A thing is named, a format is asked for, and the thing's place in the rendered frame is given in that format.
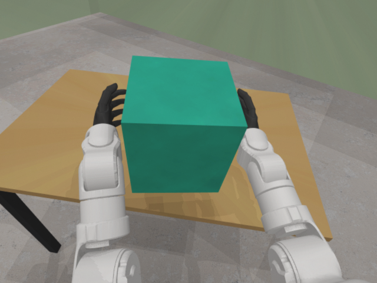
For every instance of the robot right hand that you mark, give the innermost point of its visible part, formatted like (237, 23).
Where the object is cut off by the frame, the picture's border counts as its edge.
(248, 109)

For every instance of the table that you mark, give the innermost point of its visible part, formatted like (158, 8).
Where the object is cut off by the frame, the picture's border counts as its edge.
(40, 154)

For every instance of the robot right upper arm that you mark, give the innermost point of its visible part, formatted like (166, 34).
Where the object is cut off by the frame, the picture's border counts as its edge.
(306, 259)

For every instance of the robot left hand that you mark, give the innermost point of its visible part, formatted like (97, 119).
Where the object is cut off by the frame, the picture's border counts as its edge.
(104, 113)

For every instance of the robot right forearm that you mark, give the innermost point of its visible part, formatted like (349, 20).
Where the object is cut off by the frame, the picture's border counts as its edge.
(282, 212)

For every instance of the robot left forearm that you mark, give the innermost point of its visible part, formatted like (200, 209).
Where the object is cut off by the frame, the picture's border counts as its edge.
(101, 186)

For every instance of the carton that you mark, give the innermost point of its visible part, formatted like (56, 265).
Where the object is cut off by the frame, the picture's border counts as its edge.
(182, 124)

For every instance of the robot left upper arm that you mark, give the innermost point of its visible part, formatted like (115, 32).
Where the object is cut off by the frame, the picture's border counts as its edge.
(108, 266)

